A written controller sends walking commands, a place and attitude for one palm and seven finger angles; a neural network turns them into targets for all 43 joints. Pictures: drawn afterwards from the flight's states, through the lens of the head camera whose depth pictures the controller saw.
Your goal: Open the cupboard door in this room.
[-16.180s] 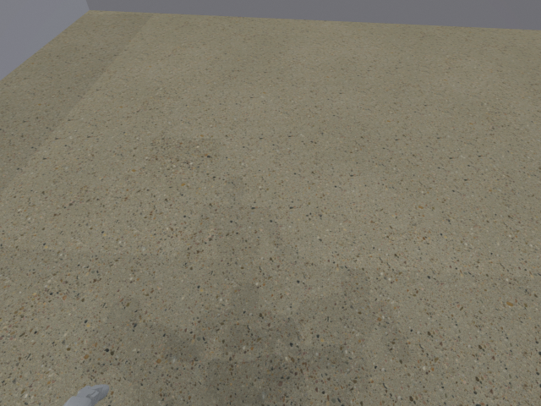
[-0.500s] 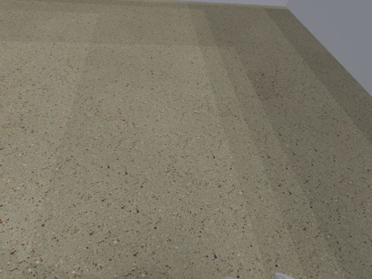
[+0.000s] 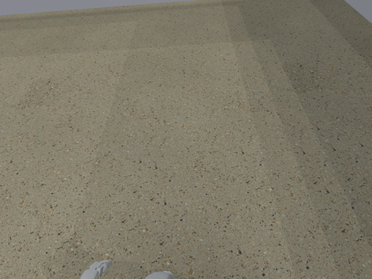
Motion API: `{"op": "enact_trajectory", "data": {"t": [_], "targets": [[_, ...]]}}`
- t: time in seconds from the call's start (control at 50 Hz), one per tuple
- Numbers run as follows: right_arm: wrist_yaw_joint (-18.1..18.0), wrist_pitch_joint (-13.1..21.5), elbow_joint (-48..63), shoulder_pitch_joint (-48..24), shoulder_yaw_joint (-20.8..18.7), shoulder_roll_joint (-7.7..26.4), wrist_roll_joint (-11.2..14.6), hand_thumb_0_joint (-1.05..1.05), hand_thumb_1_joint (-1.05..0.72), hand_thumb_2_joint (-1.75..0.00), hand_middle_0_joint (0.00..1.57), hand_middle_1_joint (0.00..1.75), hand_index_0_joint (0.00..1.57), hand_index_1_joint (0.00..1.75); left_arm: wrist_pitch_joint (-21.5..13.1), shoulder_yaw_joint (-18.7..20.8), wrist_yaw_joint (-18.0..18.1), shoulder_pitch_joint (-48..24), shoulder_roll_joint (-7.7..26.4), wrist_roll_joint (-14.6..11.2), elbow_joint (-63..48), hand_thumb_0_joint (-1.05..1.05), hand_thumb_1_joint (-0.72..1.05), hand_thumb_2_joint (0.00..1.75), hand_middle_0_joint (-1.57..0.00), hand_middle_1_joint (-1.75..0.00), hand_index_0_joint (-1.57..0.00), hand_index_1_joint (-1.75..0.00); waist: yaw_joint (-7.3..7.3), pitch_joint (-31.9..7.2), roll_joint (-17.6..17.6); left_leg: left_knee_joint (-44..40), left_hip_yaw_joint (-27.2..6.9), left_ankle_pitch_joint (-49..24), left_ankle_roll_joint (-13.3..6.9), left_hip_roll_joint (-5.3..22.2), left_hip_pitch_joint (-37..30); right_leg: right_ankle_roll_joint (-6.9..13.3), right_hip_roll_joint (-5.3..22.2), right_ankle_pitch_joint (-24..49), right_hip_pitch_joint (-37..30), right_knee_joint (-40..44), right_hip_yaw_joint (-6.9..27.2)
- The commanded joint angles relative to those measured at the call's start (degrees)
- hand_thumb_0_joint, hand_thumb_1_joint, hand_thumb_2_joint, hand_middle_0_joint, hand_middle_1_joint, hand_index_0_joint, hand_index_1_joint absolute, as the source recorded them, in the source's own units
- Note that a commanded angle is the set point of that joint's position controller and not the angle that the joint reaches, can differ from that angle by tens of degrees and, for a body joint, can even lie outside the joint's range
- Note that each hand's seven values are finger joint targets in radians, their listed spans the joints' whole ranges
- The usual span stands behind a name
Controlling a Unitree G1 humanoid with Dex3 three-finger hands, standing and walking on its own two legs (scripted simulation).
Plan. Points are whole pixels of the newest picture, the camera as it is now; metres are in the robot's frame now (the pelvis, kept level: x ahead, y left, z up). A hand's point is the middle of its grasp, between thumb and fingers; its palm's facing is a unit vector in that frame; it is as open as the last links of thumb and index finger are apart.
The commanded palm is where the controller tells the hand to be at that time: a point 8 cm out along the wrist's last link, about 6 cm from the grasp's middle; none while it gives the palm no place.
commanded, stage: turn or walk to find it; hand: left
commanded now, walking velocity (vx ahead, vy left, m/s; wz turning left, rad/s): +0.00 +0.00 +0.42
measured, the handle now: out of the picture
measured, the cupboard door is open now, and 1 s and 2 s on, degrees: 0 0 0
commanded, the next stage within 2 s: none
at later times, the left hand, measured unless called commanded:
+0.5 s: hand out of the picture -0.07 +0.26 -0.19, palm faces +0.29 -0.93 -0.25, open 7.4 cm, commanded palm none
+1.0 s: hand out of the picture +0.00 +0.23 -0.14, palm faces +0.40 -0.87 -0.29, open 7.3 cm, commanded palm none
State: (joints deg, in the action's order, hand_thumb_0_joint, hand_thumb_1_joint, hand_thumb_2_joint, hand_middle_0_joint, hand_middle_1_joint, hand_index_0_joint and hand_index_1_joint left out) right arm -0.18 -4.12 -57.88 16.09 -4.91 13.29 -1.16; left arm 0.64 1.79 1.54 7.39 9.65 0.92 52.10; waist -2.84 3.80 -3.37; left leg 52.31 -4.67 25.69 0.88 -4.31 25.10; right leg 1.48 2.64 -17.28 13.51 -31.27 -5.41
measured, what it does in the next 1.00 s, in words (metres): steps on the spot, turning left: left foot, then right foot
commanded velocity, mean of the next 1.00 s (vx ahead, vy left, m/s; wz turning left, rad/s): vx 0.00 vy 0.00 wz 0.42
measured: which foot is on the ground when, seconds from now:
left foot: up 0.00-0.38, down 0.40-0.94, up 0.96-1.00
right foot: down 0.00-0.40, up 0.42-0.90, down 0.92-1.00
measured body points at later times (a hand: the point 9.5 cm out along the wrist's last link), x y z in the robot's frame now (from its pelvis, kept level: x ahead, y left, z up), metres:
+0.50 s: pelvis -0.03 +0.05 +0.00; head +0.00 +0.09 +0.44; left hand -0.08 +0.31 -0.17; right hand +0.13 -0.17 -0.13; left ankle -0.06 +0.14 -0.74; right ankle -0.02 -0.09 -0.69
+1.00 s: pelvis -0.04 +0.00 +0.00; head +0.00 -0.02 +0.44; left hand -0.02 +0.27 -0.12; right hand +0.08 -0.22 -0.17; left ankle -0.08 +0.13 -0.70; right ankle +0.00 -0.08 -0.74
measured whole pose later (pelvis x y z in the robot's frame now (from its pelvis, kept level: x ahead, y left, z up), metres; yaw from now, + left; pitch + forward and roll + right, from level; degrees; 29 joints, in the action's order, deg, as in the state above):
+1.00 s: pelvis -0.04 +0.00 +0.00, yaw +25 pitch -1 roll +1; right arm -0.3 -3.5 -57.3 15.0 -4.5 13.3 -1.0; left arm 0.3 1.7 1.3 6.8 9.6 0.9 51.8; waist -2.6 3.9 -3.8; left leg 46.9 -5.7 24.9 0.9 -4.2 22.7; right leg 2.0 2.2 -17.5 14.3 -32.5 -5.4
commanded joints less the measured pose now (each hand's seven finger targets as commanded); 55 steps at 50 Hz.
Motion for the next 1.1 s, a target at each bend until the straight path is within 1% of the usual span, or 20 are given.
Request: {"op": "enact_trajectory", "data": {"t": [0.0,0.12,0.26,0.34,0.36,0.38,0.4,0.42,0.44,0.52,0.72,0.8,0.86,0.88,0.9,0.92,0.94,0.96,1.0,1.08], "targets": [[0.85,0.50,2.90,1.15,-1.51,4.24,-0.35,0.00,-0.90,-0.90,0.20,0.30,0.20,0.30,-1.07,2.32,0.65,-1.05,9.26,-0.34,-3.59,0.00,0.90,0.90,-0.20,-0.30,-0.20,-0.30,0.57,-0.04,11.11,17.97,-0.03,-4.22,1.71,4.34,6.70,3.69,14.34,9.05,-0.21,15.76,9.50],[0.87,0.34,3.27,-2.08,-1.01,4.00,-0.17,0.00,-0.90,-0.90,0.20,0.30,0.20,0.30,-1.60,2.70,0.68,5.27,10.19,0.13,-1.53,0.00,0.90,0.90,-0.20,-0.30,-0.20,-0.30,2.98,-0.40,12.90,14.86,1.75,-5.27,3.68,6.24,6.95,4.91,15.82,12.45,-4.69,15.07,6.64],[0.65,1.70,5.32,-8.37,0.57,2.71,0.70,0.00,-0.90,-0.90,0.20,0.30,0.20,0.30,-1.00,3.84,0.35,9.90,13.68,0.99,0.81,0.00,0.90,0.90,-0.20,-0.30,-0.20,-0.30,6.02,-3.77,15.25,-6.21,7.19,2.14,2.85,5.98,-0.71,7.41,18.33,26.36,-9.11,9.18,4.65],[0.53,2.99,3.96,-2.57,0.58,4.01,0.75,0.00,-0.90,-0.90,0.20,0.30,0.20,0.30,-0.30,4.13,0.13,7.22,13.79,0.26,1.09,0.00,0.90,0.90,-0.20,-0.30,-0.20,-0.30,2.02,-7.29,11.87,-27.07,8.75,-13.40,1.54,5.51,-15.11,1.90,16.23,22.39,-3.84,-0.36,-1.02],[0.54,3.61,3.78,-0.86,-0.20,7.69,0.51,0.00,-0.90,-0.90,0.20,0.30,0.20,0.30,0.23,3.69,0.02,8.07,11.57,-0.26,0.52,0.00,0.90,0.90,-0.20,-0.30,-0.20,-0.30,1.07,-8.82,1.66,-31.93,1.31,-21.34,-0.35,11.18,-23.12,-1.56,12.18,11.82,4.04,-9.22,-4.07],[0.20,3.81,4.05,0.93,-1.58,13.43,0.13,0.00,-0.90,-0.90,0.20,0.30,0.20,0.30,0.62,2.56,-0.29,7.29,7.43,-0.47,-1.44,0.00,0.90,0.90,-0.20,-0.30,-0.20,-0.30,-0.07,-7.36,-15.14,-33.85,-16.70,-40.29,-6.35,25.41,-26.71,-5.81,4.57,-16.86,18.47,-20.72,-5.00],[-0.01,3.03,3.40,2.53,-1.69,14.94,0.30,0.00,-0.90,-0.90,0.20,0.30,0.20,0.30,1.39,2.10,0.07,4.05,8.01,0.01,-1.99,0.00,0.90,0.90,-0.20,-0.30,-0.20,-0.30,-1.22,-6.74,-11.12,-33.64,-14.45,-41.63,-9.33,27.87,-21.24,-5.11,4.61,-19.38,16.04,-26.78,0.39],[-0.52,3.20,3.63,0.41,-1.25,13.33,0.00,0.00,-0.90,-0.90,0.20,0.30,0.20,0.30,1.76,2.33,-0.02,3.81,7.92,0.12,-1.61,0.00,0.90,0.90,-0.20,-0.30,-0.20,-0.30,-0.26,-5.46,-8.82,-34.59,-12.97,-38.54,-10.09,26.16,-19.20,-4.99,5.12,-16.99,16.74,-29.57,2.41],[-1.10,3.36,3.87,-1.99,-0.95,11.93,-0.15,0.00,-0.90,-0.90,0.20,0.30,0.20,0.30,1.93,2.64,-0.06,3.14,7.85,0.20,-0.80,0.00,0.90,0.90,-0.20,-0.30,-0.20,-0.30,0.38,-4.59,-12.45,-34.13,-11.70,-38.15,-9.21,22.95,-19.05,-5.18,4.90,-13.94,18.17,-31.35,3.73],[-1.31,4.01,5.36,-5.34,0.18,9.00,0.14,0.00,-0.90,-0.90,0.20,0.30,0.20,0.30,1.17,2.80,-0.97,4.68,8.89,0.04,1.24,0.00,0.90,0.90,-0.20,-0.30,-0.20,-0.30,2.47,-5.12,-4.68,-32.21,-5.51,-43.59,-8.78,17.35,-21.25,-5.92,3.42,-5.99,17.91,-33.63,3.85],[-1.03,3.68,4.95,-1.27,-0.65,9.09,-0.30,0.00,-0.90,-0.90,0.20,0.30,0.20,0.30,1.15,2.18,-0.28,-1.13,7.65,-0.35,-2.13,0.00,0.90,0.90,-0.20,-0.30,-0.20,-0.30,0.69,-4.82,-4.62,-31.98,-13.26,-41.41,-11.40,18.00,-20.87,-6.57,1.86,-8.73,15.16,-22.32,4.96],[-0.84,3.18,5.46,-2.77,-0.88,9.17,-0.49,0.00,-0.90,-0.90,0.20,0.30,0.20,0.30,0.78,1.99,-0.19,-0.19,7.33,-0.70,-2.42,0.00,0.90,0.90,-0.20,-0.30,-0.20,-0.30,1.49,-4.89,-6.22,-30.64,-15.59,-39.46,-10.64,16.20,-15.15,-5.52,-0.31,-8.15,6.97,-11.34,3.96],[-0.67,3.01,5.84,-3.78,-1.13,8.67,-0.09,0.00,-0.90,-0.90,0.20,0.30,0.20,0.30,0.01,2.30,0.00,4.54,7.76,-0.86,-1.43,0.00,0.90,0.90,-0.20,-0.30,-0.20,-0.30,3.94,-7.49,-4.40,-26.89,-15.33,-34.44,-8.01,13.19,-10.42,-4.91,-0.91,2.69,-3.69,3.61,3.13],[-0.45,3.09,6.00,-3.56,-0.97,7.28,0.31,0.00,-0.90,-0.90,0.20,0.30,0.20,0.30,-0.55,2.65,0.21,6.50,9.49,-0.64,-0.95,0.00,0.90,0.90,-0.20,-0.30,-0.20,-0.30,4.80,-8.39,-0.12,-23.79,-13.25,-26.88,-5.29,10.45,-5.24,-4.36,2.02,7.65,-11.14,10.24,5.20],[-0.05,3.17,6.57,-2.65,-0.56,3.88,0.83,0.00,-0.90,-0.90,0.20,0.30,0.20,0.30,-1.18,3.56,0.66,8.15,14.06,0.21,-0.83,0.00,0.90,0.90,-0.20,-0.30,-0.20,-0.30,5.36,-10.10,12.70,-14.31,-5.82,-11.23,-1.39,4.06,4.49,-0.76,14.06,10.29,-19.33,13.80,16.53],[-0.27,3.01,7.94,-4.16,-0.64,3.71,0.54,0.00,-0.90,-0.90,0.20,0.30,0.20,0.30,-1.19,3.97,0.70,8.32,16.62,0.40,-1.37,0.00,0.90,0.90,-0.20,-0.30,-0.20,-0.30,6.07,-7.72,19.34,-2.29,0.43,7.89,0.83,-0.36,8.61,6.29,24.94,18.38,-14.71,14.55,25.41],[-0.22,2.09,7.00,-4.01,-1.27,5.90,0.01,0.00,-0.90,-0.90,0.20,0.30,0.20,0.30,-1.00,3.71,0.82,6.72,15.04,-0.01,-2.13,0.00,0.90,0.90,-0.20,-0.30,-0.20,-0.30,5.32,-6.36,13.31,7.35,-2.07,6.73,0.64,2.09,6.19,8.70,24.39,14.69,-7.40,15.20,22.30],[0.03,1.23,5.79,-2.57,-1.47,5.74,-0.22,0.00,-0.90,-0.90,0.20,0.30,0.20,0.30,-1.14,3.77,1.00,2.56,13.00,-0.14,-3.09,0.00,0.90,0.90,-0.20,-0.30,-0.20,-0.30,3.33,-2.88,15.73,12.32,-3.05,3.96,0.66,3.38,6.29,7.92,21.55,7.10,-1.73,17.41,19.63],[0.69,0.54,3.79,-0.35,-1.67,4.96,-0.31,0.00,-0.90,-0.90,0.20,0.30,0.20,0.30,-0.77,2.86,0.78,-2.12,10.43,-0.21,-4.11,0.00,0.90,0.90,-0.20,-0.30,-0.20,-0.30,0.77,0.86,11.15,17.58,-0.88,-1.99,1.16,4.62,5.69,5.08,16.63,3.42,2.18,17.11,12.59],[0.96,0.44,3.20,-0.23,-1.19,4.20,-0.23,0.00,-0.90,-0.90,0.20,0.30,0.20,0.30,-1.54,2.68,0.57,2.30,9.52,-0.04,-3.04,0.00,0.90,0.90,-0.20,-0.30,-0.20,-0.30,2.03,-0.45,12.59,17.93,1.24,-6.27,2.78,5.25,6.41,4.34,14.51,8.28,-1.93,15.93,7.34]]}}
